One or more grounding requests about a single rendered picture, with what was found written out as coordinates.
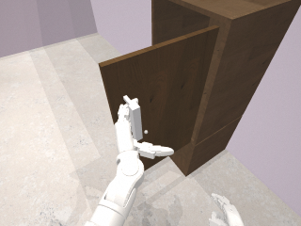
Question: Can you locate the cupboard door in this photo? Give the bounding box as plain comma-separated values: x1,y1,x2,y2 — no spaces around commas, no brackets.
98,25,220,170

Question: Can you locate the handle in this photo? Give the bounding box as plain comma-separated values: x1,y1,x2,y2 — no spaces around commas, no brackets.
123,95,143,141

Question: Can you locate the robot left forearm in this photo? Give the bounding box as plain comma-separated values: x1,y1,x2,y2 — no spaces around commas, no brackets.
84,150,145,226

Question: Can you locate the left robot hand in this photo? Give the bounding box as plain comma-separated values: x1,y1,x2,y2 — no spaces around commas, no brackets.
114,98,174,159

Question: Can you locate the right robot hand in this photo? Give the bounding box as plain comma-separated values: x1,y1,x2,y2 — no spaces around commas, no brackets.
209,193,245,226

